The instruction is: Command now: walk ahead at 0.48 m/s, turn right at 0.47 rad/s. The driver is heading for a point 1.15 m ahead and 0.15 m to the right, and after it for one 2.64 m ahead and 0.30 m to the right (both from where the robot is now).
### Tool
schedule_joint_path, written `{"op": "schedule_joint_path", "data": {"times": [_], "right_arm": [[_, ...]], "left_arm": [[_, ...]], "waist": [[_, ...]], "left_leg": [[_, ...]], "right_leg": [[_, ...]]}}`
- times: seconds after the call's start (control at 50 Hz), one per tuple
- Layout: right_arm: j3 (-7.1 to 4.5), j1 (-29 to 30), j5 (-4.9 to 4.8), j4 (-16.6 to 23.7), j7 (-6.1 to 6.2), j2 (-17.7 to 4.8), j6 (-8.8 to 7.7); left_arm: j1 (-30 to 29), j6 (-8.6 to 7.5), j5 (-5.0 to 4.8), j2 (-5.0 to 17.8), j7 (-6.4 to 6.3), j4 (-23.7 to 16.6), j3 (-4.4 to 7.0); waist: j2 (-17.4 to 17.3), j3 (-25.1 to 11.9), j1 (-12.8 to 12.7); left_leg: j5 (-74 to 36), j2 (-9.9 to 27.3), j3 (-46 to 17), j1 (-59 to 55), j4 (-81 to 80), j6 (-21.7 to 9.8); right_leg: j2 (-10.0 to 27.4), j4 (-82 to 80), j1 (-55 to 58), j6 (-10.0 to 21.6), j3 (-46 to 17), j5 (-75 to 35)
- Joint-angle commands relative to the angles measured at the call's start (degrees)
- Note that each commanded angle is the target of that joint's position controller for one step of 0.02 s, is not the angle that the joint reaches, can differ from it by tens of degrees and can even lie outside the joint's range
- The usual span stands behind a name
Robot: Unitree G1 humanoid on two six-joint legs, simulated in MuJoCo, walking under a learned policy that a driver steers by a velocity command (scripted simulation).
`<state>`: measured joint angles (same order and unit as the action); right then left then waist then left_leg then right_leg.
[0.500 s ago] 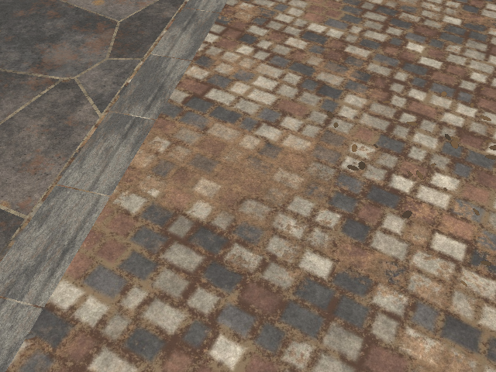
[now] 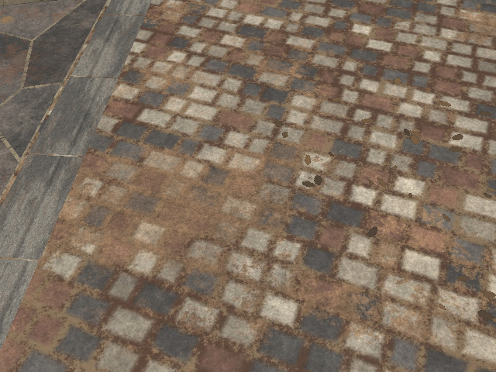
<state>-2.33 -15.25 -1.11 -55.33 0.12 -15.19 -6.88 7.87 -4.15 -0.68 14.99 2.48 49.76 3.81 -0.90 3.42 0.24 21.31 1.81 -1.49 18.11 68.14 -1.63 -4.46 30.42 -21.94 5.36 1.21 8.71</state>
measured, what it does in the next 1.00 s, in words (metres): walks ahead, turning right: left foot, then right foot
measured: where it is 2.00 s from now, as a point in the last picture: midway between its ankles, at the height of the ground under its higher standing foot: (326, 288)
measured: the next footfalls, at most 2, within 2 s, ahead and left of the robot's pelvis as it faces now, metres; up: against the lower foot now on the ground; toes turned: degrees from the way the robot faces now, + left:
left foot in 0.36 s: +0.36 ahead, +0.08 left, +0.00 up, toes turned -18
right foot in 0.76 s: +0.22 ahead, -0.13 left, +0.00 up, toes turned -21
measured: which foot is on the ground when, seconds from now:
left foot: up 0.00-0.34, down 0.36-0.76, up 0.78-1.00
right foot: down 0.00-0.36, up 0.38-0.74, down 0.76-1.00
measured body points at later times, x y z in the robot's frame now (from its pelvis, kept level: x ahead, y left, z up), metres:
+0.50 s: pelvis +0.21 +0.02 +0.00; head +0.25 +0.02 +0.45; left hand +0.38 +0.28 -0.12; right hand +0.32 -0.28 -0.09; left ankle +0.33 +0.09 -0.73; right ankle +0.10 -0.08 -0.65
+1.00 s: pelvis +0.24 -0.02 +0.02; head +0.24 -0.04 +0.46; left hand +0.44 +0.18 -0.10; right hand +0.23 -0.32 -0.11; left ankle +0.28 +0.10 -0.70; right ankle +0.18 -0.12 -0.73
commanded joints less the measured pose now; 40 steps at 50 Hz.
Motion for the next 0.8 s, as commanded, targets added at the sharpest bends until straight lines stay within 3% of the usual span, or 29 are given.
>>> {"op": "schedule_joint_path", "data": {"times": [0.02, 0.08, 0.12, 0.18, 0.24, 0.3, 0.34, 0.36, 0.38, 0.4, 0.42, 0.44, 0.46, 0.48, 0.5, 0.52, 0.56, 0.62, 0.68, 0.74, 0.76, 0.78, 0.8], "right_arm": [[-2.19, 0.89, 0.82, 4.81, 0.75, -8.07, -1.29], [-2.41, 2.61, 2.15, 6.52, 1.56, -6.58, 0.62], [-2.27, 6.62, 2.61, 8.52, 1.86, -5.64, 1.18], [-1.60, 12.14, 2.08, 10.66, 1.33, -3.91, 1.48], [-1.47, 16.72, 1.39, 12.98, 0.68, -4.72, 1.88], [-1.94, 16.60, 1.65, 13.61, 0.23, -7.28, 1.43], [-2.42, 11.87, 1.89, 12.41, 0.30, -8.76, 0.52], [-2.79, 8.05, 2.77, 12.04, 0.68, -10.57, 0.13], [-2.90, 5.96, 3.58, 12.54, 1.27, -12.99, 0.65], [-3.11, 3.79, 3.05, 11.63, 1.27, -12.62, 2.17], [-2.24, 6.65, 1.57, 13.55, 1.09, -8.45, 2.94], [-1.54, 8.95, 1.55, 14.64, 1.26, -6.16, 3.57], [-1.26, 11.15, 1.96, 15.00, 1.31, -5.89, 4.26], [-1.25, 12.39, 2.23, 14.85, 1.38, -6.36, 4.76], [-1.37, 12.66, 2.80, 14.38, 1.37, -7.21, 5.12], [-1.43, 12.52, 2.98, 13.89, 1.38, -7.22, 5.27], [-1.51, 11.62, 2.60, 12.99, 1.48, -7.20, 5.36], [-1.97, 11.93, 1.90, 12.29, 1.42, -8.62, 5.48], [-2.18, 10.66, 1.29, 11.17, 1.08, -9.74, 6.02], [-1.56, 9.65, 0.11, 9.78, 0.79, -8.64, 6.52], [-0.99, 7.02, 0.18, 8.79, 0.47, -7.00, 6.28], [0.20, 5.48, 2.28, 9.78, -0.25, -3.01, 5.76], [-0.41, 9.02, 2.06, 10.78, 0.26, -4.43, 5.62]], "left_arm": [[0.55, -1.23, 1.08, 6.34, -0.30, -4.01, 1.11], [2.30, -1.11, 0.74, 8.68, -1.37, -4.30, 1.51], [4.63, -0.56, 0.77, 10.28, -2.33, -3.99, 2.00], [7.62, 1.11, -0.17, 9.98, -3.42, -3.55, 2.15], [9.62, 2.48, -0.52, 9.94, -4.24, -3.01, 2.27], [8.59, 3.38, -0.24, 9.59, -5.06, -3.92, 2.46], [6.06, 3.72, -0.16, 8.63, -5.30, -5.64, 2.24], [5.80, 3.63, 0.24, 6.78, -5.06, -6.90, 1.55], [10.99, 3.39, 1.20, 3.64, -4.75, -7.22, 0.72], [19.46, 3.54, -0.46, 5.18, -4.52, -7.19, 0.59], [19.65, 4.24, -0.79, 10.84, -4.58, -5.46, 1.90], [13.58, 5.32, -0.98, 12.93, -4.85, -6.20, 2.81], [11.47, 6.49, -0.89, 12.28, -5.28, -6.58, 3.02], [9.86, 7.22, -0.42, 11.68, -5.59, -7.42, 3.05], [10.15, 7.50, -0.39, 9.47, -5.47, -7.76, 2.58], [10.53, 7.42, -0.43, 7.66, -5.40, -8.04, 2.13], [10.06, 6.90, -0.15, 6.02, -5.39, -8.62, 1.54], [7.67, 6.42, 0.44, 5.34, -5.10, -9.36, 0.68], [6.65, 6.27, 0.39, 6.40, -4.40, -9.29, 0.58], [9.12, 6.18, 0.85, 6.40, -3.59, -7.74, 0.72], [9.04, 6.29, 1.39, 8.34, -3.66, -8.36, 0.99], [8.91, 6.67, 1.96, 12.69, -4.23, -9.34, 1.56], [5.75, 6.10, 2.86, 11.49, -3.68, -9.65, 1.06]], "waist": [[2.69, -4.88, 0.55], [2.85, -2.97, 1.66], [3.20, -2.91, 0.86], [4.96, -5.08, -1.39], [6.14, -5.76, -2.81], [6.37, -6.10, -1.80], [7.24, -7.72, 0.69], [4.53, -12.06, 1.94], [-6.89, -18.07, -0.36], [-17.88, -24.08, -2.69], [-9.62, -21.01, -2.21], [-5.12, -15.06, -0.76], [-2.68, -11.87, -1.24], [-3.48, -9.19, -1.24], [-5.10, -7.48, -1.72], [-6.29, -6.91, -1.82], [-6.89, -8.10, -1.35], [-6.89, -10.17, -0.55], [-7.71, -9.93, 0.14], [-6.77, -8.48, -2.13], [-3.88, -8.45, -1.86], [10.14, -10.58, 1.00], [15.73, -7.35, -0.48]], "left_leg": [[-5.27, 5.52, -4.48, 15.67, -2.22, -0.85], [-7.40, 3.96, -2.12, 13.09, -9.79, 2.70], [-13.30, 1.86, -0.89, 12.99, -17.75, 4.49], [-23.41, -1.64, -0.63, 8.82, -29.66, 4.52], [-25.32, -3.40, -2.11, 8.51, -35.73, 4.59], [-20.70, -3.36, -5.08, 9.01, -40.44, 3.98], [-22.18, -2.59, -4.53, 3.28, -45.84, 2.20], [-32.65, 2.56, -7.17, -7.22, -47.07, -0.62], [-56.98, 14.26, -17.34, -22.48, -42.67, -6.00], [-52.55, 25.73, -33.80, -32.11, -43.65, -16.39], [-39.81, 24.11, -33.08, -27.41, -45.47, -15.48], [-33.48, 19.47, -24.68, -21.90, -46.17, -12.39], [-27.81, 16.32, -19.51, -15.93, -47.84, -10.65], [-23.48, 14.43, -16.95, -10.86, -49.59, -10.55], [-22.10, 11.92, -12.98, -5.94, -51.51, -10.43], [-21.80, 10.39, -10.33, -4.19, -52.61, -10.76], [-24.87, 10.72, -8.39, -5.21, -52.92, -12.38], [-25.71, 12.05, -7.23, -6.03, -52.89, -13.14], [-20.36, 12.39, -7.40, -6.20, -52.59, -12.70], [-15.23, 10.23, -5.63, -1.79, -48.93, -8.66], [-11.29, 8.27, -3.96, 1.94, -45.96, -4.41], [0.44, 2.14, 2.94, 7.20, -34.22, 0.78], [8.99, -0.61, 2.49, 6.75, -31.61, 2.70]], "right_leg": [[14.76, -19.95, 13.38, 9.86, -24.54, 2.78], [13.12, -19.20, 6.19, 10.49, -17.48, -19.62], [11.05, -16.99, 4.36, 9.23, -13.78, -29.58], [8.09, -13.92, 4.10, 5.13, -12.34, -27.82], [8.92, -11.48, 8.10, 3.33, -16.73, -21.77], [10.48, -6.17, 14.43, 3.59, -23.12, -19.08], [8.84, 0.08, 15.87, 2.46, -25.30, -17.98], [5.54, 8.05, 12.37, 0.45, -23.28, -13.83], [-1.37, 21.60, 2.24, -2.64, -16.33, 15.01], [-4.68, 33.34, -9.60, -4.86, -11.83, 35.66], [0.32, 39.42, -12.33, -6.95, -12.21, 31.55], [1.85, 42.03, -13.80, -8.66, -10.22, 26.61], [3.27, 41.86, -13.26, -9.72, -9.00, 23.21], [4.25, 41.21, -12.27, -10.07, -8.39, 20.58], [4.20, 39.72, -9.13, -10.18, -6.69, 18.77], [3.91, 36.98, -7.35, -10.18, -5.40, 17.85], [4.18, 30.94, -5.44, -10.17, -4.37, 17.67], [5.70, 20.75, -0.58, -9.36, -3.66, 15.15], [5.33, 11.86, 3.89, -8.13, -2.03, 12.43], [3.77, -4.93, 13.94, -4.68, -0.13, 2.95], [7.51, -8.93, 18.46, -2.32, -5.09, -1.23], [19.52, -10.69, 22.55, 2.19, -18.56, -11.28], [24.51, -14.21, 10.35, 9.37, -23.03, -7.13]]}}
